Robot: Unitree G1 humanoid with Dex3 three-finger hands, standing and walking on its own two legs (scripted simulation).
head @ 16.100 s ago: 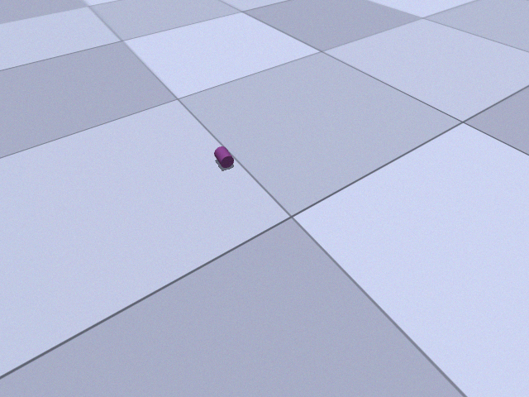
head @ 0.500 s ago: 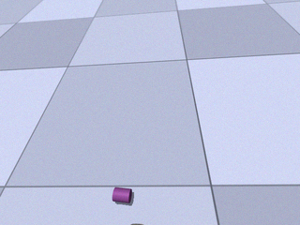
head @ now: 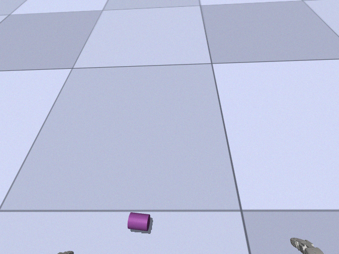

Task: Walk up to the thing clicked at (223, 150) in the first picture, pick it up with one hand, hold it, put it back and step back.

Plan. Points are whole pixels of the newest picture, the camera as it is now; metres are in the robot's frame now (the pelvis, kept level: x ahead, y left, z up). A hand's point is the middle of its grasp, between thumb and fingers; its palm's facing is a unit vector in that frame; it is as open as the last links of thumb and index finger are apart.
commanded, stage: walk up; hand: left
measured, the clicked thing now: (139, 221) +0.38 +0.24 -0.72
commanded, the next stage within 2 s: stand in 1.32 s
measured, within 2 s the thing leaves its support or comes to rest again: neither
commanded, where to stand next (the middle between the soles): +0.01 +0.00 m, yaw -1 degrees
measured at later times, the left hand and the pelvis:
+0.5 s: hand out of the picture +0.06 +0.25 -0.14, palm faces -0.04 -0.93 -0.35, open 7.4 cm; pelvis -0.02 +0.00 +0.02, yaw -1 degrees
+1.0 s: hand out of the picture +0.06 +0.25 -0.13, palm faces -0.03 -0.93 -0.36, open 7.4 cm; pelvis -0.02 -0.01 +0.02, yaw -1 degrees
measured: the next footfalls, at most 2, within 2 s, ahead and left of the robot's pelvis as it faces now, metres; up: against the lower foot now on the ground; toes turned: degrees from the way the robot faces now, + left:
none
